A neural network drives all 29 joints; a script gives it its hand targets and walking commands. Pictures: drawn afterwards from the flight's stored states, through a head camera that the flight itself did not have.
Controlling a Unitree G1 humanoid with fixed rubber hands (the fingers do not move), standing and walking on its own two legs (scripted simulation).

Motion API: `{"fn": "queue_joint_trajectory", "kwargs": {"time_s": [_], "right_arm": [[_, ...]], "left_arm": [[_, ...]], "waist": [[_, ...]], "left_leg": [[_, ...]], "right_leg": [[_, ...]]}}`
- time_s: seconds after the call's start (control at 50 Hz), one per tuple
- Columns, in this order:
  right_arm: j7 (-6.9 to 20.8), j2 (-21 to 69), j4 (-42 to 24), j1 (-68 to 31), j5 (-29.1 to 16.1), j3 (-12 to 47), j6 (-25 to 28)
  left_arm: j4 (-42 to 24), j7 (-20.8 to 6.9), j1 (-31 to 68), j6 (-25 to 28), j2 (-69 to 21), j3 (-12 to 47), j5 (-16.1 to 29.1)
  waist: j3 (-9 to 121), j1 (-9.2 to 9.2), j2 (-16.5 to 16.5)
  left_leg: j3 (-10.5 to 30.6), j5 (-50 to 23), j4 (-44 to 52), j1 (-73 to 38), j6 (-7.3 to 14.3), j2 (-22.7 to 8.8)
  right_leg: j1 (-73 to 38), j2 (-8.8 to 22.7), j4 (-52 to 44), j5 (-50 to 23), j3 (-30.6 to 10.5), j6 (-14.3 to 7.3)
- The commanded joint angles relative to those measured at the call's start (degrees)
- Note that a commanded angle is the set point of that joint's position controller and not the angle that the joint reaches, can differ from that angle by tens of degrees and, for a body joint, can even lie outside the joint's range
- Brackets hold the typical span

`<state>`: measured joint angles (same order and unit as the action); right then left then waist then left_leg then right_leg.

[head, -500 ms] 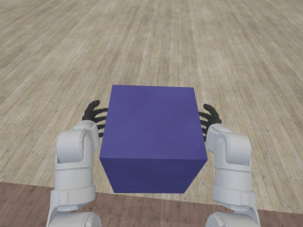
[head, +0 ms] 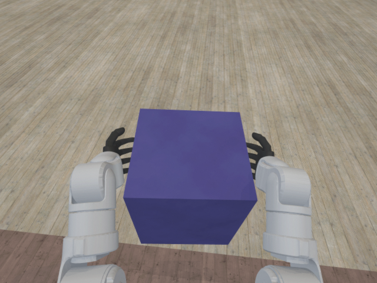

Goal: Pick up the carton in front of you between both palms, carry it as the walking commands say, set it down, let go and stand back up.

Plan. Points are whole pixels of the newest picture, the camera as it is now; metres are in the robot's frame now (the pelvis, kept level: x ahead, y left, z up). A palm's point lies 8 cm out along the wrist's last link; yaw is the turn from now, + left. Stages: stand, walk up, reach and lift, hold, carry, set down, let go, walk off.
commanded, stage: carry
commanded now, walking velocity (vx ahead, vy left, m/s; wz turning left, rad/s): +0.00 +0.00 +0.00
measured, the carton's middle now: (187, 181) +0.35 +0.00 +0.04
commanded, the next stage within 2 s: none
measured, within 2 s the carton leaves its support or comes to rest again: neither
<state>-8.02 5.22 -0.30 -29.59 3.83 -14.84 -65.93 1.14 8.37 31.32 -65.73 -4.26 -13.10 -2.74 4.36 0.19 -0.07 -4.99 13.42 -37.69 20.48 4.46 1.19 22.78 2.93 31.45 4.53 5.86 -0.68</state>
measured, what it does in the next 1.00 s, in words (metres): walks ahead: left foot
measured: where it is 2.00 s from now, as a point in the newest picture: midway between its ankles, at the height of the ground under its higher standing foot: (186, 171)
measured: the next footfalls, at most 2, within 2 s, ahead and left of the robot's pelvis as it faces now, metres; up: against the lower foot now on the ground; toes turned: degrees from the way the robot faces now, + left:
left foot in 0.58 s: +0.22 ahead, +0.10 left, -0.02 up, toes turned +2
right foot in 1.06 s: +0.60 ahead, +0.00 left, -0.06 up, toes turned -4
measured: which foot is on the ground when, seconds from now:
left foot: down 0.00-0.38, up 0.40-0.56, down 0.58-1.00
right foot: down 0.00-0.60, up 0.62-1.00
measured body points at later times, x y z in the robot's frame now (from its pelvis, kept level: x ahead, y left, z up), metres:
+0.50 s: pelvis +0.10 +0.00 -0.02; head +0.10 +0.01 +0.43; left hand +0.44 +0.16 +0.08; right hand +0.45 -0.15 +0.09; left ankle +0.07 +0.09 -0.70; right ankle +0.04 -0.11 -0.73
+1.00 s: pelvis +0.37 +0.04 -0.04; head +0.40 +0.05 +0.41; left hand +0.73 +0.16 +0.07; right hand +0.71 -0.15 +0.07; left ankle +0.19 +0.10 -0.75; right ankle +0.53 -0.04 -0.74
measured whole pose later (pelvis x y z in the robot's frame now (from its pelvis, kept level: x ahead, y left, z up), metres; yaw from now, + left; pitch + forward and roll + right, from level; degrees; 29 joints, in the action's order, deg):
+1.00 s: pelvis +0.37 +0.04 -0.04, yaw +0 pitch +6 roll +0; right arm -9.1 3.7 -3.4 -29.0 -0.7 -12.3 -62.5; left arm -7.8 8.5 28.6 -64.4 -6.0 -13.2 -4.4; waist 3.6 -6.7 -0.9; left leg -3.0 23.9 -31.1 5.4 6.2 4.3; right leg 38.4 -0.8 33.2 -3.5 5.9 -3.8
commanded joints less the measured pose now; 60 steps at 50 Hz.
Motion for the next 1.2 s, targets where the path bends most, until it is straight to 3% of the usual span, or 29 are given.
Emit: {"fn": "queue_joint_trajectory", "kwargs": {"time_s": [0.0,0.06,0.2,0.22,0.26,0.3,0.34,0.38,0.44,0.48,0.52,0.56,0.58,0.6,0.62,0.68,0.72,0.74,0.84,0.88,0.92,0.98,1.02,1.04,1.06,1.08,1.1,1.14,1.18], "right_arm": [[4.8,48.8,-5.7,-39.2,-16.1,37.4,1.1],[4.7,47.2,-6.2,-38.6,-16.7,37.6,1.4],[4.1,45.9,-3.7,-39.7,-15.1,36.5,1.1],[3.7,45.1,-2.6,-40.5,-15.0,34.7,1.0],[4.0,47.0,-2.4,-36.6,-14.3,35.2,1.1],[3.3,42.3,0.9,-33.8,-12.0,32.6,0.7],[3.6,44.9,-0.2,-35.4,-13.9,34.1,1.0],[3.9,46.7,-3.3,-41.1,-16.8,35.7,1.7],[4.4,47.8,-0.5,-37.9,-14.4,33.2,1.7],[4.7,48.2,-4.3,-39.1,-14.8,34.7,2.5],[4.3,46.9,-7.6,-40.7,-13.9,34.9,3.2],[3.7,44.5,-3.9,-34.3,-12.7,33.3,2.9],[3.5,45.3,3.2,-27.1,-11.5,31.5,2.2],[3.3,40.0,1.1,-27.2,-10.3,29.6,2.8],[3.2,41.0,-4.4,-31.9,-10.6,32.0,3.0],[4.6,45.2,-5.3,-32.2,-13.5,33.5,2.6],[5.8,48.2,-10.1,-37.9,-17.1,38.7,3.8],[6.2,49.2,-11.4,-40.7,-18.9,40.2,4.0],[6.7,48.9,-14.0,-40.1,-23.1,43.4,4.7],[6.2,48.9,-12.3,-39.3,-24.0,43.0,4.3],[6.2,45.8,-10.0,-35.7,-23.3,41.5,3.6],[6.7,47.2,-10.2,-37.2,-23.6,42.2,3.3],[6.3,47.7,-5.8,-34.7,-22.6,41.9,2.9],[5.9,44.7,-6.5,-36.8,-21.7,40.4,2.6],[5.3,46.2,-2.9,-34.3,-19.4,38.7,1.8],[4.6,43.6,-2.1,-32.5,-18.4,35.9,1.3],[3.9,42.9,-1.6,-31.6,-16.2,35.3,1.1],[4.4,46.6,-1.6,-35.8,-13.4,33.8,1.5],[4.7,52.1,-4.3,-36.0,-13.2,36.1,3.5]], "left_arm": [[-4.2,-5.5,35.7,1.2,-50.2,36.1,16.6],[-4.9,-4.6,33.4,0.8,-47.8,35.2,13.7],[-1.6,-4.5,35.4,0.6,-47.0,33.1,14.6],[-2.2,-4.4,34.7,0.8,-48.6,34.4,14.6],[-6.0,-4.4,36.3,1.2,-47.7,33.7,14.0],[1.7,-4.4,30.4,0.3,-46.8,32.4,13.1],[1.0,-4.1,32.7,0.6,-46.7,33.0,13.6],[0.3,-3.9,33.1,1.5,-48.9,33.7,14.1],[-3.6,-4.4,38.1,2.0,-49.6,35.4,15.3],[-7.1,-5.3,40.9,2.7,-53.2,38.8,18.3],[-9.8,-5.5,42.9,3.5,-54.4,40.4,20.7],[-7.8,-5.3,40.6,3.2,-53.0,41.6,21.6],[-9.8,-4.5,38.9,3.4,-49.4,41.0,19.7],[-6.5,-4.6,39.3,2.6,-51.4,42.2,21.7],[-6.2,-4.4,37.2,2.8,-50.3,40.5,19.0],[-4.7,-4.4,36.8,2.3,-52.2,38.9,18.8],[-3.5,-4.2,34.2,2.7,-55.4,36.9,17.1],[-4.9,-3.9,33.6,3.7,-53.4,36.9,14.3],[-9.4,-2.6,31.8,4.2,-49.6,36.7,11.7],[-10.5,-1.9,30.7,4.3,-46.6,35.7,10.4],[-9.0,-2.0,26.7,3.0,-44.6,35.0,9.1],[-9.9,-2.6,27.5,1.9,-43.4,34.4,8.6],[-10.0,-2.4,29.2,2.1,-42.2,34.3,9.4],[-7.0,-2.9,26.2,1.7,-43.0,33.0,9.7],[-7.6,-2.9,28.3,1.9,-40.2,32.8,9.8],[-1.4,-2.9,24.9,0.6,-39.1,32.3,9.9],[0.1,-3.2,24.0,1.0,-42.3,31.9,11.4],[-1.7,-5.7,32.8,1.6,-50.4,35.9,14.6],[-9.2,-7.5,42.1,4.2,-58.0,40.8,21.2]], "waist": [[22.7,-0.37,-0.8],[22.0,-0.17,-1.0],[15.4,-0.18,-2.6],[13.5,-0.40,4.4],[16.0,-0.45,-0.5],[15.2,-0.39,6.4],[19.1,0.74,-1.5],[19.9,3.91,-14.4],[17.3,5.82,-7.9],[19.2,5.16,-4.4],[17.1,4.03,-10.6],[21.5,-0.86,-2.4],[24.3,-2.20,1.5],[26.5,-2.48,13.4],[26.2,-3.64,18.7],[19.7,-3.86,5.8],[22.2,-2.69,5.1],[19.1,-2.31,4.5],[20.2,-5.67,8.5],[18.0,-7.48,1.7],[16.8,-7.76,7.8],[16.8,-6.14,5.1],[21.8,1.53,5.1],[23.4,4.12,0.8],[26.5,2.23,-10.4],[30.6,2.03,-14.3],[29.5,3.55,-13.1],[21.5,3.40,-1.0],[21.2,2.43,-0.1]], "left_leg": [[7.5,-7.6,7.1,-6.9,1.3,-7.7],[8.9,-17.1,5.6,-5.9,0.6,-9.4],[9.9,18.1,8.7,0.0,3.7,-6.0],[11.4,20.5,11.0,-1.7,4.0,-6.8],[14.5,9.1,8.9,-5.2,5.4,-9.7],[13.4,-3.0,5.4,-7.5,5.6,-9.9],[6.0,-11.3,-7.8,1.5,2.4,-5.7],[-0.4,13.0,-22.2,26.3,-1.6,-0.1],[3.5,17.5,-21.8,32.5,-1.2,-2.5],[4.1,11.0,-9.3,21.1,-0.8,-2.8],[1.0,1.7,-0.9,11.7,-1.4,-1.0],[-3.5,-7.8,10.9,-7.9,-1.1,2.2],[5.7,-8.8,12.0,-18.6,0.5,-3.8],[26.6,-18.8,12.0,-29.3,6.5,-17.5],[34.5,-26.3,10.4,-36.7,10.7,-20.2],[28.2,-31.3,8.4,-32.6,8.3,-17.7],[25.8,-28.1,9.1,-29.8,9.0,-16.3],[22.4,-36.2,9.1,-26.1,5.0,-16.0],[16.1,-37.0,8.7,-32.2,7.8,-10.5],[14.3,-46.0,8.4,-29.7,5.9,-8.2],[13.2,-50.3,8.0,-31.9,3.9,-8.9],[8.9,-47.4,6.7,-22.7,3.4,-7.2],[4.2,-45.0,-12.1,-18.3,1.0,-5.7],[1.6,-33.5,-23.6,-8.9,-0.1,-4.7],[1.6,17.1,-33.0,8.8,-1.3,-0.2],[6.0,21.8,-43.6,18.2,-2.4,3.9],[6.8,18.1,-46.9,23.7,-1.6,1.5],[6.1,15.0,-43.4,26.3,-0.6,-0.9],[7.4,10.1,-36.4,21.3,-1.8,-3.9]], "right_leg": [[-9.6,6.4,-3.8,-3.3,-7.2,-2.7],[-11.3,6.4,-1.9,-12.1,-6.6,-2.6],[-4.1,4.2,-4.3,22.1,-6.9,-4.0],[-0.7,3.7,-2.6,23.1,-6.4,-4.0],[-0.5,2.3,1.8,14.4,-4.1,-2.9],[0.5,0.4,2.7,10.2,-1.2,-2.5],[-13.0,2.9,2.9,-2.8,-6.5,-5.2],[-32.3,12.8,-0.1,-18.3,-24.6,-12.9],[-31.4,19.8,-5.1,-4.3,-33.2,-15.9],[-23.7,17.0,-4.5,0.1,-24.4,-11.4],[-19.1,12.8,-3.0,-10.4,-15.9,-7.4],[-11.1,7.4,10.1,-15.6,-5.4,-3.8],[-3.2,4.1,18.8,-7.8,-1.7,-0.8],[9.9,-1.7,31.8,13.6,-0.7,1.2],[21.9,-5.2,37.8,27.9,-4.6,0.6],[28.1,-1.0,38.8,23.0,-5.6,-0.7],[24.6,0.7,35.0,20.4,-6.7,0.2],[25.1,0.0,33.4,17.1,-5.3,0.3],[27.6,-2.5,19.1,7.3,-2.6,-0.3],[22.4,-5.4,8.6,-1.1,1.5,-0.9],[21.8,-5.2,7.0,-5.4,1.8,-2.5],[4.7,-7.9,-4.6,-17.7,5.2,-5.0],[-14.1,-6.7,-11.0,-19.7,5.2,-5.1],[-26.0,-3.5,-8.8,-16.5,2.4,-4.1],[-40.2,10.0,4.6,-35.7,-12.9,-6.8],[-45.3,17.7,0.5,-14.2,-33.5,-15.5],[-41.3,18.1,-6.8,4.6,-39.1,-16.8],[-29.7,16.3,-11.2,11.1,-36.9,-16.5],[-21.4,13.5,-12.1,7.0,-30.2,-12.8]]}}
